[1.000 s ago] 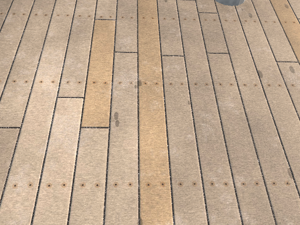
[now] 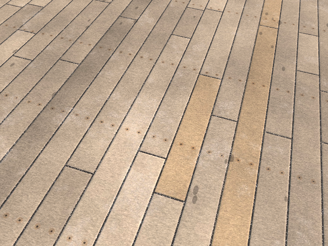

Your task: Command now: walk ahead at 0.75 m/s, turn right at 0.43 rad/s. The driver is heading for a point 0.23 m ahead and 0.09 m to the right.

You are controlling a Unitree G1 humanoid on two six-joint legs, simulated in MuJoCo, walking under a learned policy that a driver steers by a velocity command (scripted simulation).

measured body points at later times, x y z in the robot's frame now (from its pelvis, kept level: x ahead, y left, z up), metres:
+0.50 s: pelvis +0.24 -0.04 +0.01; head +0.27 -0.05 +0.45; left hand +0.38 +0.21 -0.11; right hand +0.36 -0.32 -0.10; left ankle +0.36 +0.12 -0.69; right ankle +0.26 -0.12 -0.73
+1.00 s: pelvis +0.31 -0.01 +0.00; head +0.33 -0.01 +0.45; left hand +0.43 +0.24 -0.14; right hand +0.42 -0.28 -0.12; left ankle +0.36 +0.10 -0.73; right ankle +0.26 -0.12 -0.73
